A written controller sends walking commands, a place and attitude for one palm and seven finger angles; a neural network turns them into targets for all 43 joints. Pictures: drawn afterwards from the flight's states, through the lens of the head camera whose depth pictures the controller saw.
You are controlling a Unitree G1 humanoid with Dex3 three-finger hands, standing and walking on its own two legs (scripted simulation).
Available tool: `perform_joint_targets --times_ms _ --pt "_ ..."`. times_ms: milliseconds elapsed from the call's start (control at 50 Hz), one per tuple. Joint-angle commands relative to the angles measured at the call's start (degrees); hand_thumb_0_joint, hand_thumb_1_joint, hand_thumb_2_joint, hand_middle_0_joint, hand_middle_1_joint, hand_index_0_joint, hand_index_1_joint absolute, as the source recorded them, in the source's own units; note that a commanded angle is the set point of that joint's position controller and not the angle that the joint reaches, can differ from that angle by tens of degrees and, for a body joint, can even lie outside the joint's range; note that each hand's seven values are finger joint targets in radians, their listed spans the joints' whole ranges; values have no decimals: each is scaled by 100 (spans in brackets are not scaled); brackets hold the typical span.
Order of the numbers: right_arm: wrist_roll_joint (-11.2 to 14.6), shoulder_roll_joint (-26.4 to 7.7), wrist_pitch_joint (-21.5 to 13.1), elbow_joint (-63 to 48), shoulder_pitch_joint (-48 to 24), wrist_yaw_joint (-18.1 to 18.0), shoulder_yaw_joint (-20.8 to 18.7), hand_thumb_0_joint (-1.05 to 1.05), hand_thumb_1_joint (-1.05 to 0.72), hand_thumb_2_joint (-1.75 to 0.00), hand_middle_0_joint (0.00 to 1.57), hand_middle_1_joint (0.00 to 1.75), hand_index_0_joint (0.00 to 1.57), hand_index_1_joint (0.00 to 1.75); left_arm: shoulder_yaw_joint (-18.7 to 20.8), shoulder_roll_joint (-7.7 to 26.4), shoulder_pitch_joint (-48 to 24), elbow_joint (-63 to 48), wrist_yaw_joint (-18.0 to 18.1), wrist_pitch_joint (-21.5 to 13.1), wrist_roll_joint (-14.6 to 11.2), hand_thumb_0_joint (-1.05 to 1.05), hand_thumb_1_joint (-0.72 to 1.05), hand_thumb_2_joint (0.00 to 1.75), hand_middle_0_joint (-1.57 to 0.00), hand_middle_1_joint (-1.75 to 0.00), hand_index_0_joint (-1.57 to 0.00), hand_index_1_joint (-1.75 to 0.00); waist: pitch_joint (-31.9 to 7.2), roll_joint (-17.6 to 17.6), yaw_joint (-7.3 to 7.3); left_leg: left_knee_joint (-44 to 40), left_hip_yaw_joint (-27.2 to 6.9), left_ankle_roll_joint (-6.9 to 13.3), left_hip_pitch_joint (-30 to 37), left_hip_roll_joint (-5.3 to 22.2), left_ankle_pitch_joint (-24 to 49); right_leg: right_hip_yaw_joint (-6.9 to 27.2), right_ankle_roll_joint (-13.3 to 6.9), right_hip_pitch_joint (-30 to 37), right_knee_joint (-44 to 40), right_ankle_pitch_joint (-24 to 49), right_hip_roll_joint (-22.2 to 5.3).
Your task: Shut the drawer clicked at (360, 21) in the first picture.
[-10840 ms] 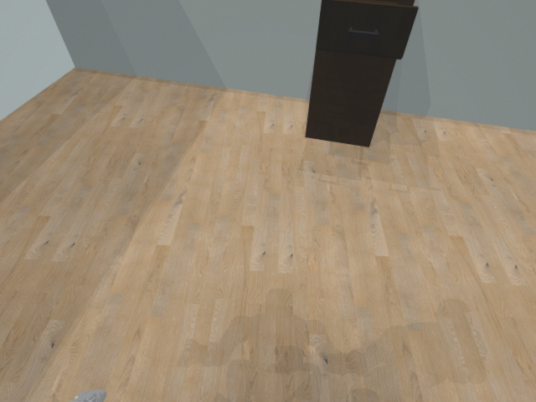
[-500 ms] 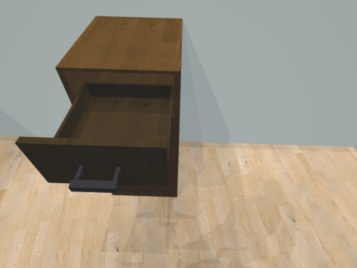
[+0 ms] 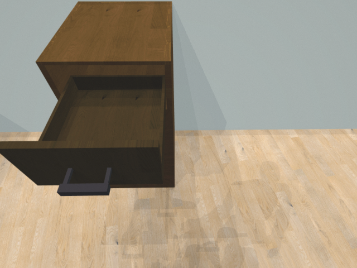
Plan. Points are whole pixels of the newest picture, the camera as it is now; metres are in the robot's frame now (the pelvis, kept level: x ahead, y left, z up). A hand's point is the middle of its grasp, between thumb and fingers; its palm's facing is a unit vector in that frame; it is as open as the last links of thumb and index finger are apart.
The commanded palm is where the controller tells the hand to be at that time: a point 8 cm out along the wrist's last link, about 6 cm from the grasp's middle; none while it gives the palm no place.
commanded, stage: come to a stop and stand still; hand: left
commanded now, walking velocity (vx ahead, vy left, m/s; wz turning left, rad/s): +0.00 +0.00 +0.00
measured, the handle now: (86, 181) +0.30 +0.24 +0.00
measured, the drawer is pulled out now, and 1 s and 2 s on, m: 0.30 0.30 0.30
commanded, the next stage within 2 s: look again from close up in 0.48 s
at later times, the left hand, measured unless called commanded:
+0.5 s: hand out of the picture -0.07 +0.18 -0.17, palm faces +0.04 -0.98 -0.20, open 7.4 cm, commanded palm none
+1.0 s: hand out of the picture -0.07 +0.15 -0.17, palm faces +0.04 -0.99 -0.15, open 7.4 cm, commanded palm none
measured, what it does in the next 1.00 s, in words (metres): stands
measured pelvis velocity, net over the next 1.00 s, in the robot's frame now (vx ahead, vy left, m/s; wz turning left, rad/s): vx -0.05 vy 0.00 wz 0.01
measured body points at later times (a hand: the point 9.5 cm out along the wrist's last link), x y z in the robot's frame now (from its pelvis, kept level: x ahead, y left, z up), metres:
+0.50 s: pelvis -0.05 +0.01 +0.00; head -0.06 +0.01 +0.45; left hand -0.07 +0.24 -0.15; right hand -0.07 -0.21 -0.16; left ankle -0.06 +0.11 -0.73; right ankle +0.01 -0.12 -0.73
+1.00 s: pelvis -0.05 +0.00 +0.01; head -0.05 +0.01 +0.45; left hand -0.07 +0.21 -0.16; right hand -0.08 -0.19 -0.16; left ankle -0.06 +0.11 -0.73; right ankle +0.01 -0.12 -0.73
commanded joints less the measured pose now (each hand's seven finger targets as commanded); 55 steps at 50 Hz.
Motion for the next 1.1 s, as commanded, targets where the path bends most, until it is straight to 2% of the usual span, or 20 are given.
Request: perform_joint_targets --times_ms 0,20,40,60,80,120,180,220,280,320,340,400,520,640,740,780,840,920,940,1080 --pt "11 -394 -138 -458 602 37 -77 0 -90 -90 20 30 20 30 62 739 347 -329 -22 -27 -20 0 90 90 -20 -30 -20 -30 -962 -338 -66 -463 -332 54 -108 250 1098 651 -380 775 109 3488 -935" --pt "-15 -484 -125 -449 581 24 -67 0 -90 -90 20 30 20 30 38 683 233 -353 -53 -6 -34 0 90 90 -20 -30 -20 -30 -618 -18 -65 -581 -490 107 -161 425 1603 575 -291 491 -9 2492 -695" --pt "-56 -576 -145 -480 611 20 -55 0 -90 -90 20 30 20 30 22 634 244 -388 -68 25 -36 0 90 90 -20 -30 -20 -30 -499 209 -11 -624 -623 170 -211 599 2213 480 -245 427 -8 1797 -492" --pt "-60 -642 -136 -519 369 23 -39 0 -90 -90 20 30 20 30 9 612 198 -378 -81 71 -28 0 90 90 -20 -30 -20 -30 -154 508 63 -799 -704 209 -467 636 2039 418 -200 341 -139 1101 -409" --pt "-58 -660 -119 -591 196 38 -15 0 -90 -90 20 30 20 30 4 618 212 -373 -105 93 -21 0 90 90 -20 -30 -20 -30 74 488 112 -979 -740 222 -706 625 1408 430 -181 294 -328 588 -362" --pt "-62 -726 -113 -659 153 75 8 0 -90 -90 20 30 20 30 -18 645 216 -363 -143 92 -6 0 90 90 -20 -30 -20 -30 360 136 96 -1218 -788 221 -978 499 217 572 -184 160 -663 -30 -363" --pt "-80 -777 -114 -624 248 108 4 0 -90 -90 20 30 20 30 -19 679 268 -377 -168 81 5 0 90 90 -20 -30 -20 -30 342 43 76 -1447 -807 222 -997 425 -394 615 -158 148 -835 -353 -363" --pt "-84 -787 -105 -595 311 120 15 0 -90 -90 20 30 20 30 -21 703 365 -359 -181 66 8 0 90 90 -20 -30 -20 -30 343 -53 74 -1433 -753 221 -1002 345 -554 692 -153 67 -990 -636 -393" --pt "-83 -760 -116 -527 438 124 20 0 -90 -90 20 30 20 30 -17 674 466 -343 -181 44 9 0 90 90 -20 -30 -20 -30 209 -122 61 -1459 -774 231 -953 344 -538 663 -126 121 -1029 -614 -404" --pt "-87 -724 -118 -450 523 125 35 0 -90 -90 20 30 20 30 -22 651 539 -289 -183 29 5 0 90 90 -20 -30 -20 -30 255 -143 52 -1452 -765 226 -957 317 -526 694 -135 38 -1074 -707 -424" --pt "-79 -696 -122 -418 571 120 35 0 -90 -90 20 30 20 30 -22 648 571 -276 -177 27 7 0 90 90 -20 -30 -20 -30 180 -67 46 -1497 -798 227 -894 347 -474 666 -139 76 -1064 -621 -404" --pt "-73 -650 -146 -297 657 112 66 0 -90 -90 20 30 20 30 -36 558 721 -159 -176 -1 0 0 90 90 -20 -30 -20 -30 226 -19 68 -1539 -818 227 -1021 355 -499 667 -142 153 -1033 -480 -416" --pt "-50 -490 -165 -4 883 99 116 0 -90 -90 20 30 20 30 -61 442 919 73 -160 -43 -16 0 90 90 -20 -30 -20 -30 280 -192 90 -1461 -739 213 -995 310 -296 676 -154 143 -1080 -488 -470" --pt "-34 -329 -177 204 1036 78 137 0 -90 -90 20 30 20 30 -70 350 1042 211 -141 -62 -21 0 90 90 -20 -30 -20 -30 193 -151 86 -1408 -684 196 -857 314 -59 650 -174 170 -1073 -326 -476" --pt "-25 -235 -191 295 1080 61 146 0 -90 -90 20 30 20 30 -78 268 1063 266 -130 -83 -24 0 90 90 -20 -30 -20 -30 212 -223 89 -1356 -644 178 -816 322 96 654 -188 190 -1059 -171 -475" --pt "-27 -215 -210 323 1082 59 151 0 -90 -90 20 30 20 30 -76 216 1071 271 -128 -85 -22 0 90 90 -20 -30 -20 -30 257 -76 107 -1376 -644 174 -889 318 113 649 -182 213 -1010 -55 -480" --pt "-24 -178 -207 338 1055 52 144 0 -90 -90 20 30 20 30 -74 220 1060 275 -122 -87 -20 0 90 90 -20 -30 -20 -30 212 -179 107 -1358 -641 168 -805 332 230 618 -190 256 -1028 46 -476" --pt "-28 -172 -226 345 1018 47 152 0 -90 -90 20 30 20 30 -80 183 1039 285 -124 -93 -24 0 90 90 -20 -30 -20 -30 257 18 118 -1374 -618 155 -815 334 339 622 -185 292 -982 245 -477" --pt "-23 -159 -223 350 999 40 137 0 -90 -90 20 30 20 30 -76 184 1054 286 -119 -93 -21 0 90 90 -20 -30 -20 -30 188 -81 122 -1372 -649 162 -739 368 408 590 -177 335 -970 362 -448" --pt "-19 -207 -220 330 880 44 133 0 -90 -90 20 30 20 30 -77 179 1018 254 -121 -95 -14 0 90 90 -20 -30 -20 -30 270 -117 127 -1413 -632 158 -717 369 425 576 -147 338 -993 481 -459"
